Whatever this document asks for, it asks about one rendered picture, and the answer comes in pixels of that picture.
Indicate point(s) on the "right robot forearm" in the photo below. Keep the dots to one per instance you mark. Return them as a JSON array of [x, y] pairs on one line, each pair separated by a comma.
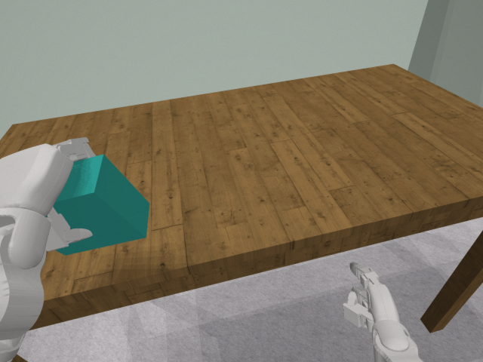
[[392, 343]]

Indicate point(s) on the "robot right hand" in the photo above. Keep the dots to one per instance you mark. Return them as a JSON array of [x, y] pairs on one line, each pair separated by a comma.
[[375, 305]]

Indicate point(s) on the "left robot forearm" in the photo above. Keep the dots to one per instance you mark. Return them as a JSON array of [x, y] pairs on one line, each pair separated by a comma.
[[23, 238]]

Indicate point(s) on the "robot left hand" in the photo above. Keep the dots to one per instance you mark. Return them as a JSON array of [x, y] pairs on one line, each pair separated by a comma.
[[34, 178]]

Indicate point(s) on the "sponge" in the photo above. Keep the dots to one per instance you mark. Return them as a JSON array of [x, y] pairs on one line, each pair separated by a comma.
[[99, 198]]

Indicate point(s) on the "table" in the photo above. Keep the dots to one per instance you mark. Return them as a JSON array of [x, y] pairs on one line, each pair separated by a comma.
[[252, 179]]

